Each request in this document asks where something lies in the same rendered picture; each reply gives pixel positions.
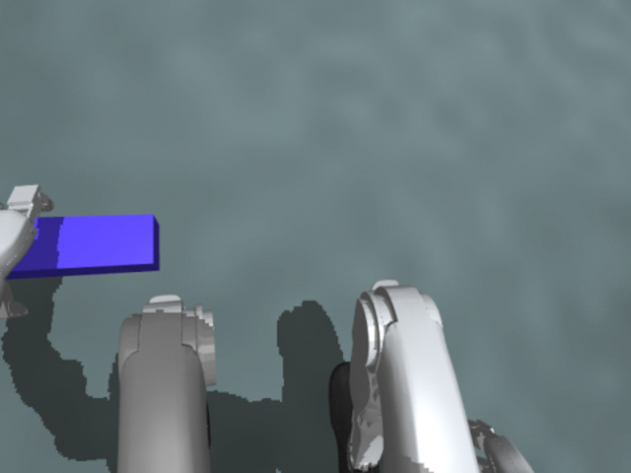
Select right robot foot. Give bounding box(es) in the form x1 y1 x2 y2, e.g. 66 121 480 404
328 362 379 473

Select left robot hand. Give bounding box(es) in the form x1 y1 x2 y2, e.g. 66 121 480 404
0 184 54 319

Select right robot hand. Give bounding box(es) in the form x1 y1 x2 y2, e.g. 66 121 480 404
467 420 534 473

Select carton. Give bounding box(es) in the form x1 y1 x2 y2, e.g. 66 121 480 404
6 215 160 280

